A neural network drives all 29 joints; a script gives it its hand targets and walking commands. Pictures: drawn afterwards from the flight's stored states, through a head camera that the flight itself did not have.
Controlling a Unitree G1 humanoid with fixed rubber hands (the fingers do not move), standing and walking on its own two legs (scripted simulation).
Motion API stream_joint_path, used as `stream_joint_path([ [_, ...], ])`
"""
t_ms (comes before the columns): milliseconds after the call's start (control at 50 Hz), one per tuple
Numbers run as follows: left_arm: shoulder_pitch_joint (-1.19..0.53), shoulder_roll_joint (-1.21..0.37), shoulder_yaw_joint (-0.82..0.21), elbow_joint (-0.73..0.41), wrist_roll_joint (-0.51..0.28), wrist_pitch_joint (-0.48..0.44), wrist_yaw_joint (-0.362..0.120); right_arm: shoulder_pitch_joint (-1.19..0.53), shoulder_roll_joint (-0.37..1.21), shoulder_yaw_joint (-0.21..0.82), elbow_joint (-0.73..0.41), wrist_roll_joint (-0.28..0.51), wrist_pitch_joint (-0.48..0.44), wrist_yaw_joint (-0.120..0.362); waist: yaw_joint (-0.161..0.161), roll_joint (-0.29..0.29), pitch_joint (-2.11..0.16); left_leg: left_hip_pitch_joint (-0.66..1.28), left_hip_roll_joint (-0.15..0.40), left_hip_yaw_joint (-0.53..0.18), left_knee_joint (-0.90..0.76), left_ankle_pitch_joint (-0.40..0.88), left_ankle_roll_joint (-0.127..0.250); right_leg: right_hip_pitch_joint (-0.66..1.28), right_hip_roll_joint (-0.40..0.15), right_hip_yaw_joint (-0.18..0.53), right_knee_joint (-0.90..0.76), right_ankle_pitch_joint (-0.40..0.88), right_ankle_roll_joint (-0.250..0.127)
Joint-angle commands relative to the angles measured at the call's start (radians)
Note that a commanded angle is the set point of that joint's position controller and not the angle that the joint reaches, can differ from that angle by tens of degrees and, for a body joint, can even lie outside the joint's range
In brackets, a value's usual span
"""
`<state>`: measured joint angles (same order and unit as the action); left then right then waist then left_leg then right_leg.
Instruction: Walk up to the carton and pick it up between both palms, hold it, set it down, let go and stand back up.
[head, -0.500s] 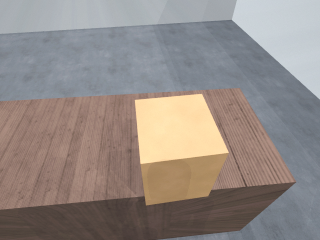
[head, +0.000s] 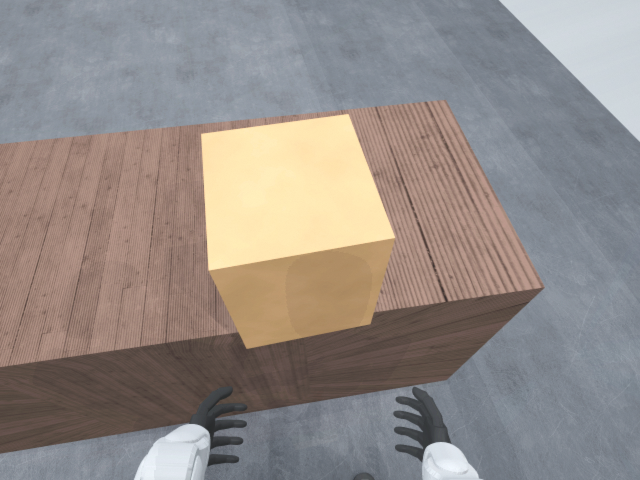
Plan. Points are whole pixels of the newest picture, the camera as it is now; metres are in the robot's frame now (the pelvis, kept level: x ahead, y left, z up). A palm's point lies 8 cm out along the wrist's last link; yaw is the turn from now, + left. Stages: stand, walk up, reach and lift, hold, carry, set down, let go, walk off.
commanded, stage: reach and lift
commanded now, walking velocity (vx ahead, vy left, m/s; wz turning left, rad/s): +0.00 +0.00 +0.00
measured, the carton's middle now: (294, 238) +0.45 +0.06 -0.02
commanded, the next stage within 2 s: none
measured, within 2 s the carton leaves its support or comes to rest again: neither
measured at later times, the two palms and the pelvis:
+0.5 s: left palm out of the picture +0.12 +0.24 -0.08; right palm out of the picture +0.12 -0.16 -0.09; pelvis -0.02 -0.04 +0.01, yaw +5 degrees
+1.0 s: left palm out of the picture +0.13 +0.25 -0.10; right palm (463, 458) +0.18 -0.16 -0.10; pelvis +0.00 -0.01 +0.00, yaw +9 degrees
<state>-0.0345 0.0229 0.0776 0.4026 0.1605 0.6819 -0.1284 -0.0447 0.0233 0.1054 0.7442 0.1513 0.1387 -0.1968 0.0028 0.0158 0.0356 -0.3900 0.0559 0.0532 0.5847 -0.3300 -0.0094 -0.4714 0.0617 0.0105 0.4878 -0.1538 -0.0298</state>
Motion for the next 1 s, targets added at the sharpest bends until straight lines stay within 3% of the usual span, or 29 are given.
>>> stream_joint_path([
  [0, -0.063, 0.271, 0.139, -0.083, 0.005, -0.138, 0.082, -0.017, -0.051, -0.098, -0.237, -0.187, -0.138, 0.018, 0.075, -0.054, -0.205, 0.023, -0.028, 0.012, -0.234, 0.273, 0.034, 0.488, -0.047, 0.048, -0.126, 0.139, 0.012],
  [40, -0.128, 0.300, 0.145, 0.036, -0.036, -0.221, 0.093, -0.016, -0.006, -0.118, -0.274, -0.247, -0.120, 0.043, 0.069, -0.090, -0.229, -0.056, -0.029, 0.031, -0.237, 0.136, 0.049, 0.543, -0.082, 0.080, -0.124, 0.055, 0.046],
  [100, -0.287, 0.374, 0.137, 0.116, -0.112, -0.307, 0.094, -0.005, 0.048, -0.129, -0.331, -0.275, -0.060, 0.034, 0.046, -0.127, -0.305, -0.200, -0.017, 0.038, -0.162, -0.038, 0.073, 0.567, -0.181, 0.192, -0.112, -0.108, 0.099],
  [140, -0.287, 0.380, 0.107, 0.122, -0.159, -0.344, 0.083, 0.085, 0.079, -0.091, -0.331, -0.231, -0.031, 0.015, 0.041, -0.089, -0.388, -0.211, -0.015, 0.030, -0.106, 0.008, 0.072, 0.551, -0.222, 0.242, -0.096, -0.081, 0.096],
  [200, -0.193, 0.375, 0.058, 0.132, -0.216, -0.354, 0.044, 0.195, 0.094, -0.016, -0.318, -0.127, 0.018, -0.010, 0.031, -0.004, -0.457, -0.202, -0.012, 0.018, -0.080, 0.095, 0.063, 0.529, -0.231, 0.237, -0.058, 0.055, 0.078],
  [240, -0.072, 0.375, 0.038, 0.143, -0.229, -0.358, 0.012, 0.263, 0.083, 0.027, -0.327, -0.070, 0.029, -0.023, 0.031, 0.048, -0.458, -0.134, -0.010, 0.012, -0.102, 0.139, 0.053, 0.519, -0.208, 0.205, -0.068, 0.079, 0.060],
  [280, -0.004, 0.412, 0.058, 0.132, -0.214, -0.359, -0.014, 0.294, 0.072, 0.048, -0.348, -0.036, 0.030, -0.040, 0.040, 0.058, -0.390, -0.070, -0.005, 0.010, -0.146, 0.158, 0.056, 0.513, -0.194, 0.179, -0.119, 0.028, 0.048],
  [360, 0.054, 0.433, 0.102, 0.103, -0.187, -0.378, -0.025, 0.294, 0.062, 0.068, -0.387, -0.045, -0.032, -0.047, 0.073, 0.032, -0.193, -0.005, -0.010, 0.010, -0.210, 0.097, 0.069, 0.470, -0.166, 0.135, -0.182, -0.159, 0.026],
  [400, 0.050, 0.420, 0.113, 0.125, -0.173, -0.395, -0.015, 0.273, 0.037, 0.053, -0.363, -0.077, -0.067, -0.040, 0.078, 0.021, -0.122, -0.035, -0.005, 0.001, -0.238, 0.008, 0.074, 0.473, -0.144, 0.107, -0.164, -0.207, 0.018],
  [440, 0.022, 0.382, 0.101, 0.120, -0.167, -0.420, 0.001, 0.234, 0.003, 0.004, -0.334, -0.107, -0.094, -0.019, 0.070, 0.090, -0.083, -0.171, 0.018, -0.015, -0.312, -0.161, 0.074, 0.576, -0.102, 0.074, -0.096, -0.194, 0.016],
  [500, -0.025, 0.339, 0.059, 0.129, -0.184, -0.487, 0.038, 0.176, -0.056, -0.087, -0.317, -0.162, -0.128, 0.025, 0.029, 0.134, -0.043, -0.428, 0.058, -0.034, -0.395, -0.343, 0.080, 0.770, -0.036, 0.031, 0.024, -0.105, 0.022],
  [560, -0.073, 0.372, 0.019, 0.154, -0.204, -0.579, 0.064, 0.152, -0.055, -0.122, -0.320, -0.184, -0.171, 0.047, -0.001, 0.071, -0.071, -0.402, 0.036, 0.006, -0.310, -0.267, 0.068, 0.703, -0.060, 0.064, 0.017, -0.139, 0.046],
  [640, -0.095, 0.409, -0.010, 0.218, -0.224, -0.637, 0.069, 0.175, 0.019, -0.084, -0.268, -0.161, -0.172, 0.051, -0.005, -0.016, -0.073, -0.205, -0.007, 0.033, -0.175, -0.135, 0.060, 0.470, -0.134, 0.131, -0.067, -0.313, 0.046],
  [680, -0.110, 0.416, -0.022, 0.219, -0.238, -0.641, 0.076, 0.167, 0.041, -0.062, -0.228, -0.136, -0.160, 0.047, 0.006, -0.041, -0.051, -0.084, -0.020, 0.022, -0.136, -0.091, 0.061, 0.318, -0.147, 0.135, -0.094, -0.334, 0.026],
  [740, -0.078, 0.394, -0.027, 0.197, -0.256, -0.651, 0.077, 0.158, 0.003, -0.058, -0.219, -0.103, -0.175, 0.050, 0.010, 0.012, -0.063, -0.078, -0.016, 0.016, -0.170, -0.057, 0.066, 0.332, -0.112, 0.078, -0.061, -0.204, 0.010],
  [760, -0.045, 0.340, 0.025, 0.272, -0.247, -0.706, 0.090, 0.242, -0.048, -0.050, -0.130, -0.101, -0.210, 0.073, -0.013, 0.132, -0.052, -0.135, -0.011, 0.024, -0.173, -0.008, 0.098, 0.376, -0.083, 0.003, -0.023, -0.129, -0.014],
  [780, -0.030, 0.346, 0.012, 0.301, -0.246, -0.747, 0.088, 0.188, -0.075, -0.083, -0.083, -0.098, -0.249, 0.091, -0.013, 0.142, -0.077, -0.172, -0.020, 0.030, -0.192, 0.019, 0.093, 0.417, -0.066, -0.002, -0.006, -0.091, -0.022],
  [840, -0.010, 0.352, -0.037, 0.381, -0.296, -0.850, 0.111, 0.162, -0.090, -0.132, -0.005, -0.121, -0.339, 0.121, -0.037, 0.095, -0.104, -0.140, -0.035, 0.026, -0.144, 0.050, 0.060, 0.347, -0.063, 0.002, 0.009, -0.070, -0.030],
  [900, -0.014, 0.342, -0.068, 0.403, -0.344, -0.921, 0.131, 0.128, -0.104, -0.142, -0.015, -0.137, -0.423, 0.142, -0.021, 0.030, -0.138, -0.080, -0.041, 0.024, -0.111, 0.088, 0.042, 0.289, -0.062, 0.011, -0.001, -0.021, -0.020],
  [980, 0.032, 0.323, -0.069, 0.342, -0.344, -1.002, 0.152, 0.112, -0.136, -0.119, -0.072, -0.114, -0.524, 0.168, 0.012, -0.011, -0.234, -0.086, -0.063, 0.021, -0.099, 0.182, 0.031, 0.405, -0.045, 0.027, 0.038, 0.191, 0.006],
])
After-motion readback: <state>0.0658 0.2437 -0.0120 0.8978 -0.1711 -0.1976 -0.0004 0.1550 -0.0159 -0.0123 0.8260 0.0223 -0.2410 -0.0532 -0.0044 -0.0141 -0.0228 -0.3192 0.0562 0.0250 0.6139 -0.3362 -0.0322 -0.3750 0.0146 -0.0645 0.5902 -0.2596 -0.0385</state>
